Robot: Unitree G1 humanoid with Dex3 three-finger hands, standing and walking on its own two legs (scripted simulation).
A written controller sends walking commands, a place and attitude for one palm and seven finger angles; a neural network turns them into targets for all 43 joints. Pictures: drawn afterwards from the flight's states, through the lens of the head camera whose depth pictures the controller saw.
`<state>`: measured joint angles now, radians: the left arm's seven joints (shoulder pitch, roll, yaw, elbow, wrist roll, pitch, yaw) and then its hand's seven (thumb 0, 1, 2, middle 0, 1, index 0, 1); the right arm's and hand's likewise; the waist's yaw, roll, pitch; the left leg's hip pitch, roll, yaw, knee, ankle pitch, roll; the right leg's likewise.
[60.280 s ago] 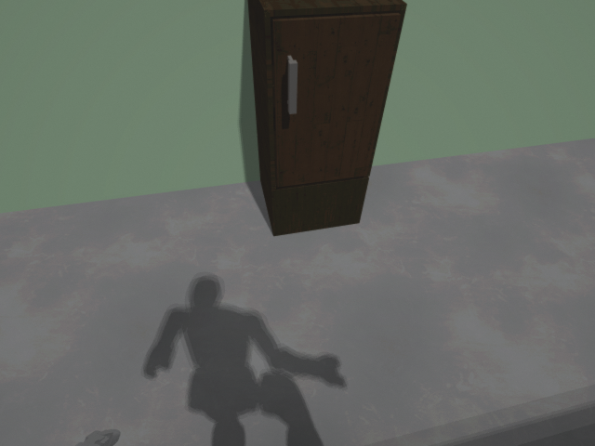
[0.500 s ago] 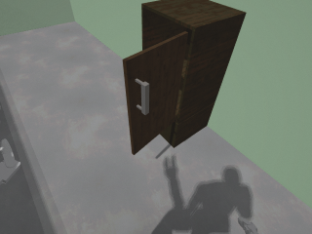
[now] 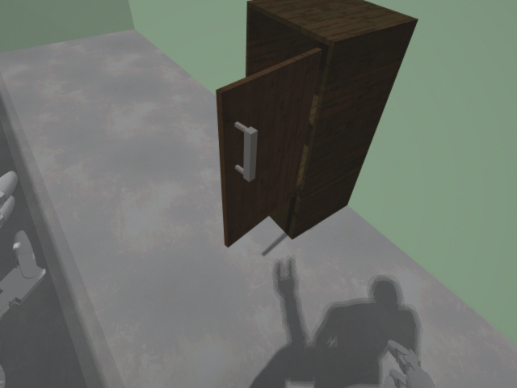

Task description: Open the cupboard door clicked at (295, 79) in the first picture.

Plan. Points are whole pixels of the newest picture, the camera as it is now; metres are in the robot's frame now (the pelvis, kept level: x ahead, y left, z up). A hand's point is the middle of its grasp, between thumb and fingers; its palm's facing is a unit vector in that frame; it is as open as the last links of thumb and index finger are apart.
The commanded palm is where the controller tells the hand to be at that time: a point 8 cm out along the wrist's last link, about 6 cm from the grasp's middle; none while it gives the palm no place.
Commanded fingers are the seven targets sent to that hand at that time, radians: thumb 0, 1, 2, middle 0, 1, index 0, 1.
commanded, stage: stop stepping back and stand still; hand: left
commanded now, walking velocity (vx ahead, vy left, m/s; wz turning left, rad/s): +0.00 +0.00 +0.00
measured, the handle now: (244, 151) +0.67 +0.07 -0.03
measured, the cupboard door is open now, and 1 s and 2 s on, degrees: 99 99 99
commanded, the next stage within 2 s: let the arm hang, fingers relaxed in 0.76 s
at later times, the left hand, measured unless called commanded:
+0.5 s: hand (49, 265) +0.22 +0.26 +0.15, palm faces +0.39 -0.79 -0.46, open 7.4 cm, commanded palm +0.16 +0.30 +0.18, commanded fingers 0.00 0.90 0.90 -0.20 -0.30 -0.20 -0.30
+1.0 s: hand (96, 335) +0.20 +0.26 -0.03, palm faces +0.11 -0.87 -0.48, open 7.4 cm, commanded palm none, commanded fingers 0.00 0.90 0.90 -0.20 -0.30 -0.20 -0.30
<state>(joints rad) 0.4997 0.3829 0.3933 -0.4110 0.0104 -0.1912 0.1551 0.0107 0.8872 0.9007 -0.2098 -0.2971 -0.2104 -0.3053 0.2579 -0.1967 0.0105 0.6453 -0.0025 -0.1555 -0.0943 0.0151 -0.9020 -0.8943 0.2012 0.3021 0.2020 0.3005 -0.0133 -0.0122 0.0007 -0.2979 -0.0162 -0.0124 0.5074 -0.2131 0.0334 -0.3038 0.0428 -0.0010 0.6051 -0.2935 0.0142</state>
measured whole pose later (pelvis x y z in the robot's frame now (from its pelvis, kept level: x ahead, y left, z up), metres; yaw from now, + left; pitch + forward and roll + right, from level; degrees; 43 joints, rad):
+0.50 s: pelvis +0.02 +0.00 +0.01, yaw +0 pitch +1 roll -1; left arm 0.56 0.40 0.38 -0.42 -0.04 -0.20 0.15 0.01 0.89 0.90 -0.21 -0.30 -0.21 -0.31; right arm 0.19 -0.21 0.01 0.63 0.00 -0.14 -0.08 0.01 -0.90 -0.89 0.20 0.30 0.20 0.30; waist 0.00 0.00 0.00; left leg -0.27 -0.01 0.00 0.42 -0.16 0.02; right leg -0.17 0.05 0.02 0.39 -0.23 -0.03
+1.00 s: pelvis +0.01 +0.00 +0.00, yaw +2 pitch +2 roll +0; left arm 0.29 0.34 0.12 0.30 0.02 -0.01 0.02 0.00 0.90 0.90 -0.20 -0.29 -0.20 -0.30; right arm 0.12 -0.30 0.00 0.81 0.00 -0.06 0.00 0.01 -0.90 -0.89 0.20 0.30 0.20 0.30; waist -0.01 0.09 -0.02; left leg -0.36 -0.05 -0.01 0.52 -0.19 0.04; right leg -0.28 0.01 0.00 0.56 -0.31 -0.01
